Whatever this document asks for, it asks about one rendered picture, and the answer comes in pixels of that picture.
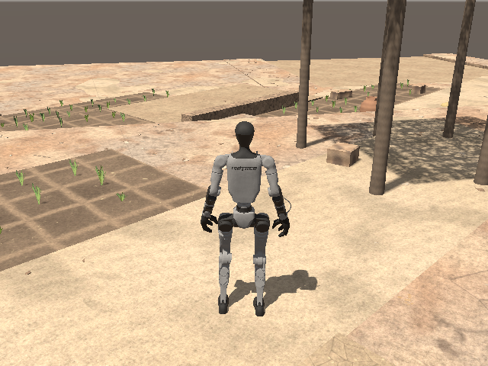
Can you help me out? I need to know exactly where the right robot hand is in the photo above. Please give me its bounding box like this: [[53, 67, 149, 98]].
[[272, 217, 290, 237]]

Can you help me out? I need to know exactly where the left robot upper arm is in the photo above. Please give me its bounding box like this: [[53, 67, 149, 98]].
[[209, 154, 229, 197]]

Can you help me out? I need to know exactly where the right robot forearm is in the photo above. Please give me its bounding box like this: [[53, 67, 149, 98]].
[[272, 186, 287, 220]]

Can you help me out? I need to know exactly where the left robot hand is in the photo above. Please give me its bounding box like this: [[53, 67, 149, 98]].
[[201, 214, 218, 233]]

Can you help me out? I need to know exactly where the robot left foot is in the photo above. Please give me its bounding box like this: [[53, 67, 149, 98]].
[[218, 295, 229, 314]]

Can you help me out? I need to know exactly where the robot foot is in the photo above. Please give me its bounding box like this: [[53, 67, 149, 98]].
[[218, 295, 229, 314], [253, 297, 265, 316]]

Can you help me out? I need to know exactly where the left robot forearm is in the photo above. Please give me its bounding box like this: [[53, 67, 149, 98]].
[[202, 186, 217, 217]]

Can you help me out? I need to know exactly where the robot right foot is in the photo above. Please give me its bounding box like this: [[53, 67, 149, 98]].
[[253, 297, 265, 316]]

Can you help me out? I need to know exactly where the right robot upper arm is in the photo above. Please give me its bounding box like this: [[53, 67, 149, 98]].
[[260, 155, 280, 197]]

